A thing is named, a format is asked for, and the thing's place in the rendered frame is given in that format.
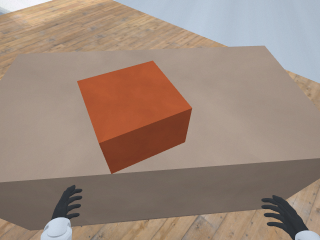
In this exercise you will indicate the carton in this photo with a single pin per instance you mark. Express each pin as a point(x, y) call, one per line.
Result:
point(136, 113)

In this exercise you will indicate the right robot forearm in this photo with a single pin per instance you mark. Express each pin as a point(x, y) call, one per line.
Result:
point(307, 235)

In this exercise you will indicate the left robot hand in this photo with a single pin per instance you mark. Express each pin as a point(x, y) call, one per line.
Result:
point(62, 207)

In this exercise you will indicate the left robot forearm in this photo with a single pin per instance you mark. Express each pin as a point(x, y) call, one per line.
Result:
point(57, 229)

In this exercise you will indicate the pedestal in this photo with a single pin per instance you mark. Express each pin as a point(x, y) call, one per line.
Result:
point(253, 133)

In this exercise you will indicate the right robot hand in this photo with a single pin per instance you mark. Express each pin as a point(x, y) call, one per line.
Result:
point(292, 223)

